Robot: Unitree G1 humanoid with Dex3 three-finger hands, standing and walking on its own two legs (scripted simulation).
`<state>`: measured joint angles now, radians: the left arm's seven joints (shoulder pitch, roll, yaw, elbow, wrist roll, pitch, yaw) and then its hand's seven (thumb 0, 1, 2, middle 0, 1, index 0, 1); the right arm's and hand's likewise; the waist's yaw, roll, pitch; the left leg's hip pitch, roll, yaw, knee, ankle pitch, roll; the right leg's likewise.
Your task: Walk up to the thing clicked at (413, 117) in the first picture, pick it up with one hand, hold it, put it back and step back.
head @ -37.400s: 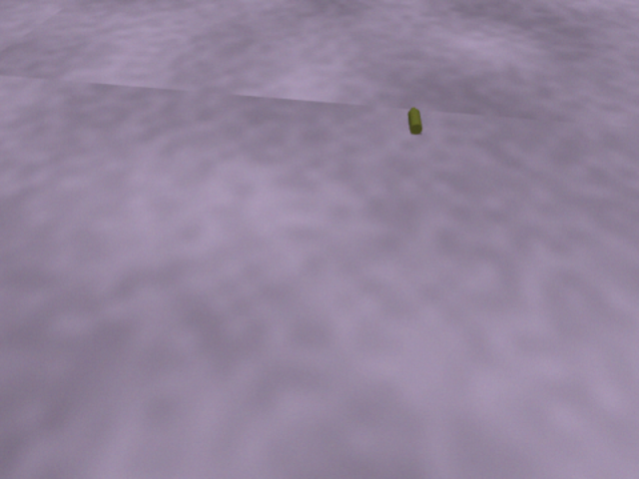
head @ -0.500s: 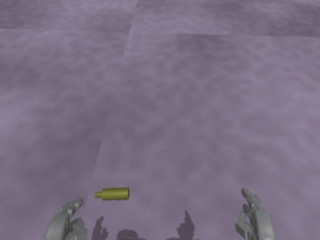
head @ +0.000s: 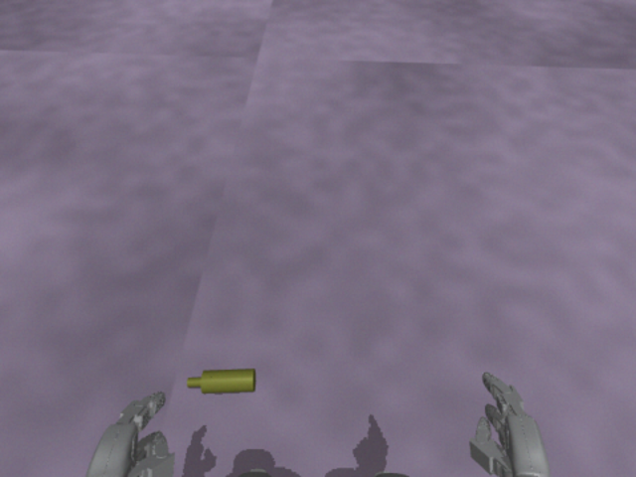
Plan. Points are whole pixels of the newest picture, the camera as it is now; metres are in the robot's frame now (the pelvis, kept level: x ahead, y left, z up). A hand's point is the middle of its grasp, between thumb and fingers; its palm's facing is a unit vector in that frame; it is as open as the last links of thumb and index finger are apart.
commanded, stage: home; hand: left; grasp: from above
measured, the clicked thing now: (221, 381) +0.48 +0.26 -0.68
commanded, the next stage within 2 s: stand in 0.56 s
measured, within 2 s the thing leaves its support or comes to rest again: neither
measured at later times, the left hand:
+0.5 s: hand (165, 457) +0.17 +0.19 -0.05, palm faces +0.03 -0.98 -0.20, open 7.4 cm
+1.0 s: hand out of the picture +0.10 +0.24 -0.10, palm faces +0.02 -0.94 -0.34, open 7.4 cm
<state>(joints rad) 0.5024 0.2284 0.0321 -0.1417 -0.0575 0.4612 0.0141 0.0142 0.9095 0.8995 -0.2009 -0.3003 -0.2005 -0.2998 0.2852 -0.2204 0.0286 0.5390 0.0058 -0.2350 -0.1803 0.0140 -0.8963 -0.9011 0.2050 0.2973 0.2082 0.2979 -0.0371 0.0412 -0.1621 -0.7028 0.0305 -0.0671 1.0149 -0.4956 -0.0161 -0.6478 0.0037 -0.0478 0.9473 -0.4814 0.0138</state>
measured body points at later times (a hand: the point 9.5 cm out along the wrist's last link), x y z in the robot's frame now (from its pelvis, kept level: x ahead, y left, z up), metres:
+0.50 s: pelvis +0.01 +0.01 +0.00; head +0.03 +0.01 +0.45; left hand +0.16 +0.24 -0.03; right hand +0.17 -0.24 -0.06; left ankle +0.01 +0.13 -0.68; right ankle -0.01 -0.13 -0.68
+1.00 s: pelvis +0.00 +0.01 +0.04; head +0.02 +0.01 +0.49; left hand +0.10 +0.29 -0.08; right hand +0.10 -0.28 -0.08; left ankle +0.01 +0.13 -0.68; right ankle -0.01 -0.13 -0.68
